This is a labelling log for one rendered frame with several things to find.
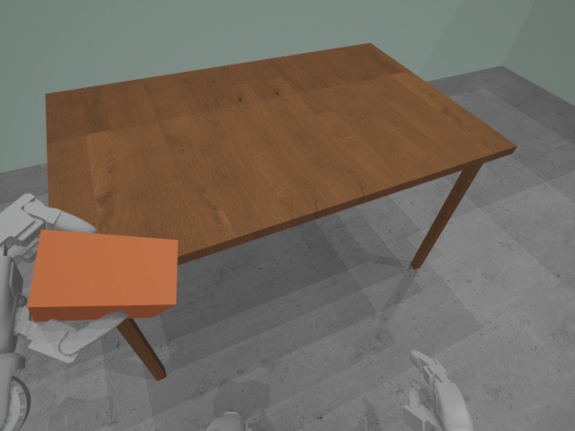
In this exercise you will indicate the sponge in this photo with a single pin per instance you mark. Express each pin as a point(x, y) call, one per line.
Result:
point(84, 276)

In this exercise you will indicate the robot right hand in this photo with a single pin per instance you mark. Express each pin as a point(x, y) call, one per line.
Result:
point(445, 408)

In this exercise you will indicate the robot left hand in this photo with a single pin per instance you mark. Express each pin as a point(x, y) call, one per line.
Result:
point(20, 226)

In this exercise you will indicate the left robot forearm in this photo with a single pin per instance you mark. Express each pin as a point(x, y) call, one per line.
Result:
point(15, 398)

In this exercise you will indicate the table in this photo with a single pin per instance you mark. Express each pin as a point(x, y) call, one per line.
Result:
point(221, 156)

